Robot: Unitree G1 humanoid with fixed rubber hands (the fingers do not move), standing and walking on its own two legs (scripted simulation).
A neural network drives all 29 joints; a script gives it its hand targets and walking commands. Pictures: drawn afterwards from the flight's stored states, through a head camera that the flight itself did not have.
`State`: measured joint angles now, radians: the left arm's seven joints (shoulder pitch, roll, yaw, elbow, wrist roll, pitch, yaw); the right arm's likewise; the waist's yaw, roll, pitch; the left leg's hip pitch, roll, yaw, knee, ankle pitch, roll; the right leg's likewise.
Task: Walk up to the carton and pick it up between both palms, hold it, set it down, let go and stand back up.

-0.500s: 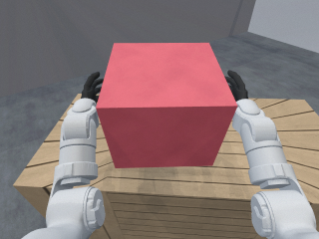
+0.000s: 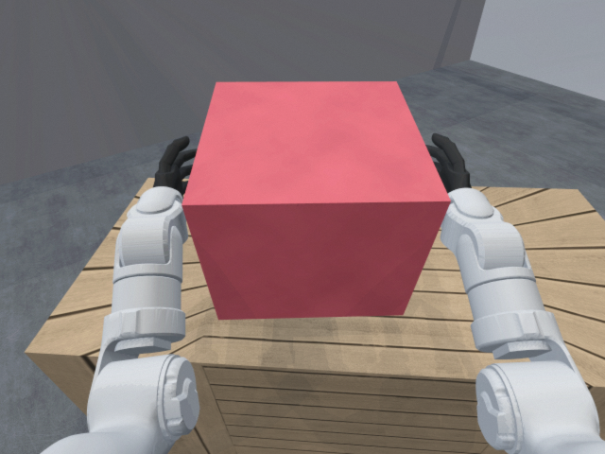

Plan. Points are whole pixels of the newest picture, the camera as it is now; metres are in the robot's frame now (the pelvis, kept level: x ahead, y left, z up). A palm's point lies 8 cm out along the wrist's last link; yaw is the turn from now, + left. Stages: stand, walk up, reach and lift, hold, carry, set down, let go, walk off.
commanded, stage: hold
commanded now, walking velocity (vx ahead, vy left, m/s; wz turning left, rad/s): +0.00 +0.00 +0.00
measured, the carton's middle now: (309, 198) +0.43 +0.02 +0.16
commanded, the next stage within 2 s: set down in 0.42 s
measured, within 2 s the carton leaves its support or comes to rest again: neither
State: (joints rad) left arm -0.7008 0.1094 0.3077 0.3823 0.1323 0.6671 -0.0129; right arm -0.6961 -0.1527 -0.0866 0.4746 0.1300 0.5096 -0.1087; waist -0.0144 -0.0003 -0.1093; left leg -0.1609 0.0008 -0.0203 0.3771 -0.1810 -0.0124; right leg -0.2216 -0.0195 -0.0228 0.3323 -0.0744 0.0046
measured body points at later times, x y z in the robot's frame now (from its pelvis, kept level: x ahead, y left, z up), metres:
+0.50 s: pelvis +0.00 +0.00 +0.00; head -0.06 +0.00 +0.45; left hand +0.38 +0.20 +0.21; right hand +0.39 -0.17 +0.20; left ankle +0.02 +0.13 -0.75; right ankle +0.07 -0.12 -0.75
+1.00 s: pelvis +0.02 +0.00 +0.00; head -0.01 +0.00 +0.45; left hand +0.42 +0.20 +0.18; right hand +0.43 -0.17 +0.18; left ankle +0.02 +0.13 -0.74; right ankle +0.07 -0.12 -0.75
